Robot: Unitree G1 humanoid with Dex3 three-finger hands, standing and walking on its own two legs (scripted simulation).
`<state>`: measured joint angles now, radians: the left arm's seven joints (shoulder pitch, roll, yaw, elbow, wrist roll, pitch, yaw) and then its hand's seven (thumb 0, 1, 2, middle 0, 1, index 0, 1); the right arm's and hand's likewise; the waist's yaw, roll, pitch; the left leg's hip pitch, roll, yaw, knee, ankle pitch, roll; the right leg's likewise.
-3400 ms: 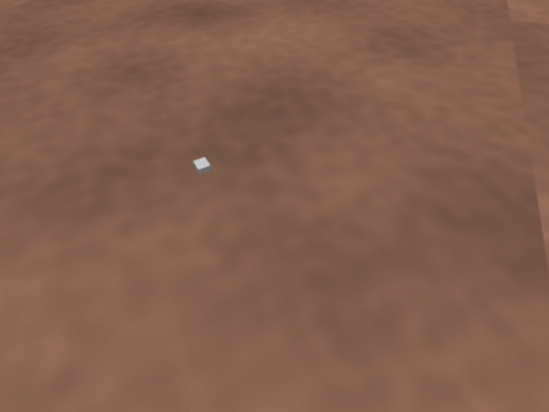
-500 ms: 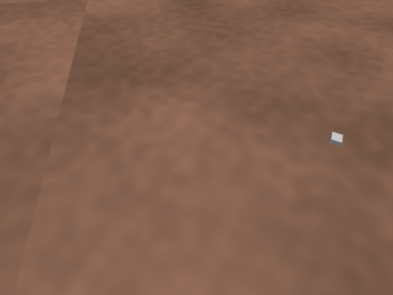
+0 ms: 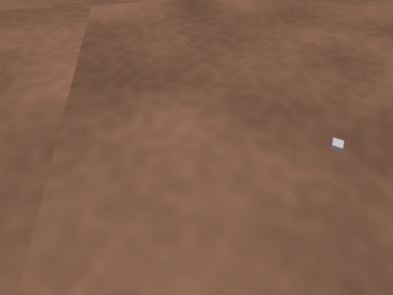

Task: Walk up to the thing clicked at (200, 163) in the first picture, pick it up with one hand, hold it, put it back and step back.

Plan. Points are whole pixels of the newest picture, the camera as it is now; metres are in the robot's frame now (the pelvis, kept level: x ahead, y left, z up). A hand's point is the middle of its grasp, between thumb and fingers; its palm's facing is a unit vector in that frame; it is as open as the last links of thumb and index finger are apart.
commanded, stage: stand
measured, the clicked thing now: (336, 144) +1.21 -0.95 -0.76
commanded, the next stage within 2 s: none
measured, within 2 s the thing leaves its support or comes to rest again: neither
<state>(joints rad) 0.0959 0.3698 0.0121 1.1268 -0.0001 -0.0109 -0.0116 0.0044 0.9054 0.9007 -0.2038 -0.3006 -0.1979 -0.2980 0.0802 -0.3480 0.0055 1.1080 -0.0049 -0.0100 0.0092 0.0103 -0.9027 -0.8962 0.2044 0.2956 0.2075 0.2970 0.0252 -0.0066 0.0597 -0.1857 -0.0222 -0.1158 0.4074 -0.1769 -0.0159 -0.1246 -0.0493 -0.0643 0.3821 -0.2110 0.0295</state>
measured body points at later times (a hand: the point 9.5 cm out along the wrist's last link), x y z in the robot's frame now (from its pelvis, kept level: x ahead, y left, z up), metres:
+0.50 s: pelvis +0.00 -0.01 +0.00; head +0.01 -0.01 +0.45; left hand +0.09 +0.29 -0.13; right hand +0.08 -0.31 -0.13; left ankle +0.03 +0.13 -0.74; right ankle +0.00 -0.14 -0.74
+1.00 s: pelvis +0.00 -0.01 +0.00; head +0.01 -0.01 +0.45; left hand +0.09 +0.29 -0.13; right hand +0.06 -0.32 -0.13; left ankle +0.03 +0.13 -0.74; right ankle +0.00 -0.14 -0.74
